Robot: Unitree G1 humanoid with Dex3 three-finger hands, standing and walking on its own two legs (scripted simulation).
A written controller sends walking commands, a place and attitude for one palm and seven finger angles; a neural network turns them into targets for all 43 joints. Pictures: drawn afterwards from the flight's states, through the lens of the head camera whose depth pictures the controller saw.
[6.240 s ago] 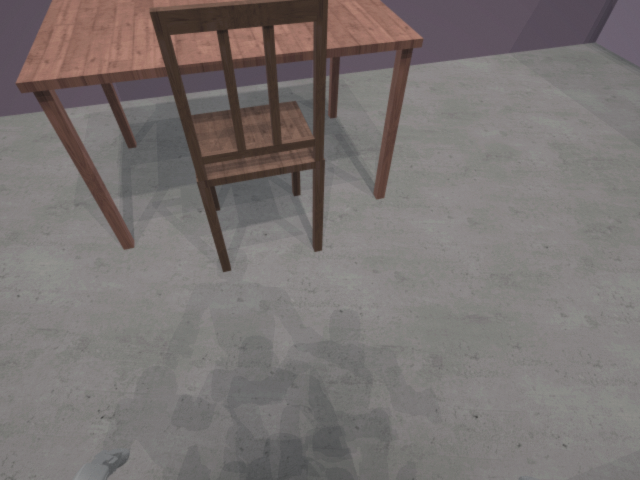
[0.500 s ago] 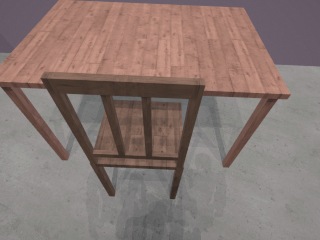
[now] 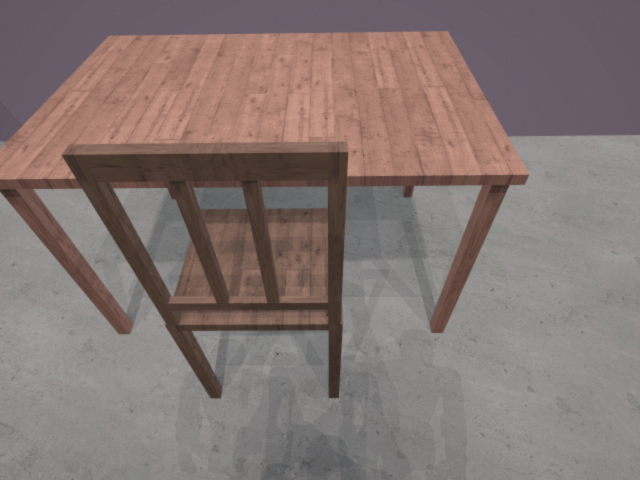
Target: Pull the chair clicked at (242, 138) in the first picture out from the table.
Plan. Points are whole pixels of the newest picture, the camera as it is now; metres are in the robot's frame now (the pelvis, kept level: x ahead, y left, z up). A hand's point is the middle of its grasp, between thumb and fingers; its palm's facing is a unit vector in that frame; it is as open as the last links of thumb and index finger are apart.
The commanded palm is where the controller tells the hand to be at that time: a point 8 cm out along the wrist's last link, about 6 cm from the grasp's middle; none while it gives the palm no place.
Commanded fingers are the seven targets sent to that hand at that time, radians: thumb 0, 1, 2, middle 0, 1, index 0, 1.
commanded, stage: come to a stop and stand still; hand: left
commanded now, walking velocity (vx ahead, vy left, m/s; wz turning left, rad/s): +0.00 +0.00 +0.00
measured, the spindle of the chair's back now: (204, 248) +0.50 +0.24 -0.06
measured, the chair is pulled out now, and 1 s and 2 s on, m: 0.00 0.00 0.00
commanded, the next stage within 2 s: look again from close up in 1.34 s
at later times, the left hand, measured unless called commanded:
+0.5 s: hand out of the picture -0.06 +0.19 -0.17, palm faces +0.06 -0.99 -0.14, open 7.4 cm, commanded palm none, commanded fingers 0.00 0.90 0.90 -0.20 -0.30 -0.20 -0.30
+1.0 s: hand out of the picture -0.01 +0.22 -0.17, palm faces +0.03 -0.99 -0.16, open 7.4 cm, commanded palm none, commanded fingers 0.00 0.90 0.90 -0.20 -0.30 -0.20 -0.30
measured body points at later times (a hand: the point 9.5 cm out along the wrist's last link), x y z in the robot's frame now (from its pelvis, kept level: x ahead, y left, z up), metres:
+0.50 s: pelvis -0.02 +0.03 +0.01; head -0.01 +0.04 +0.46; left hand -0.06 +0.24 -0.16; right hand -0.07 -0.16 -0.16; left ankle -0.01 +0.16 -0.74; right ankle +0.00 -0.05 -0.74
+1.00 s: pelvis +0.01 +0.07 +0.01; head +0.02 +0.07 +0.46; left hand -0.01 +0.27 -0.16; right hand -0.01 -0.14 -0.16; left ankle -0.01 +0.16 -0.74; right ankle +0.00 -0.05 -0.74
